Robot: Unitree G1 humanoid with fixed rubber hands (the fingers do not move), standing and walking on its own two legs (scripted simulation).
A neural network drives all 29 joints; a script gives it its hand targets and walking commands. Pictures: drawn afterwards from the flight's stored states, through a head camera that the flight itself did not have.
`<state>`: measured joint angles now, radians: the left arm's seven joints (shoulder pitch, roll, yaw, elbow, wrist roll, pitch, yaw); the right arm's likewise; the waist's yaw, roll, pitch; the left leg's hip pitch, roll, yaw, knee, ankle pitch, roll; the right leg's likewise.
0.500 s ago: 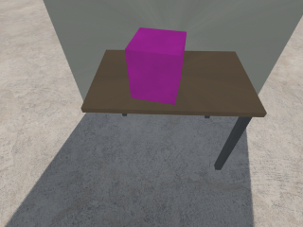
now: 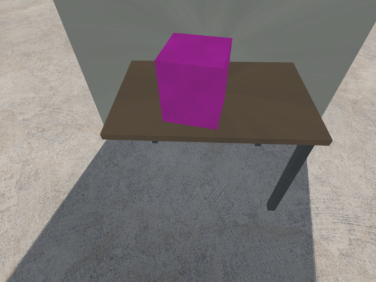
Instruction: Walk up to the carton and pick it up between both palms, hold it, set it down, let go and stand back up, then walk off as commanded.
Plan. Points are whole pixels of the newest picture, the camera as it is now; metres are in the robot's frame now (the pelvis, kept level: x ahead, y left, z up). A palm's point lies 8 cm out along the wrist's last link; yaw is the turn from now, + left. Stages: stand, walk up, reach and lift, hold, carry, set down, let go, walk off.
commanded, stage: stand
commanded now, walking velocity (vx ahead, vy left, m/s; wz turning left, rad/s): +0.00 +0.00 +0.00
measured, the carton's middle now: (195, 81) +0.80 -0.01 -0.01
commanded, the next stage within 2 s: none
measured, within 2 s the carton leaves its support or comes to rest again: neither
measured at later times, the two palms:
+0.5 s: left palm out of the picture +0.06 +0.29 -0.12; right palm out of the picture +0.07 -0.30 -0.12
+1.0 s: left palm out of the picture +0.06 +0.29 -0.12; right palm out of the picture +0.07 -0.30 -0.12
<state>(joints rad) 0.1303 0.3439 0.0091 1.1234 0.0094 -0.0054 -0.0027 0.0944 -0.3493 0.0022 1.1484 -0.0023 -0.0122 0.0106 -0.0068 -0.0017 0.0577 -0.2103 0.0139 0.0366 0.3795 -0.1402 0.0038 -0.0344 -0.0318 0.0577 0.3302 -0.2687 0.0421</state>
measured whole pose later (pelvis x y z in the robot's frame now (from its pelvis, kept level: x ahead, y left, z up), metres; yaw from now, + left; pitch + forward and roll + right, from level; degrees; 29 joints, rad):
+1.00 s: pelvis +0.00 +0.00 +0.00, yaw +0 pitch -2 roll +0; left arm 0.14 0.34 0.00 1.12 0.01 -0.01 0.00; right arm 0.10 -0.35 0.00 1.14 0.00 -0.01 0.01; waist -0.01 0.00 0.06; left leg -0.20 0.02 0.03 0.38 -0.14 0.00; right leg -0.02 -0.02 0.05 0.32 -0.27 0.03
